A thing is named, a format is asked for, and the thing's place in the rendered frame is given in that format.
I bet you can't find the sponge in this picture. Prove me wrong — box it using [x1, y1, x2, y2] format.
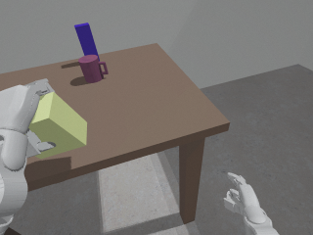
[28, 92, 87, 159]

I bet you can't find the left robot hand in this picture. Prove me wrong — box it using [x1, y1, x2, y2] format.
[0, 78, 57, 158]

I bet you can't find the table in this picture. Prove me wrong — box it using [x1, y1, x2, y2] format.
[0, 43, 230, 235]

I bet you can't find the right robot forearm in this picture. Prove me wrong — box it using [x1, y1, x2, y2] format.
[243, 206, 280, 235]

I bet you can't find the right robot hand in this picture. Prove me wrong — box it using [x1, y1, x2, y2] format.
[224, 172, 260, 215]

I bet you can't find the left robot forearm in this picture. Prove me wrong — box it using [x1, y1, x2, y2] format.
[0, 129, 28, 235]

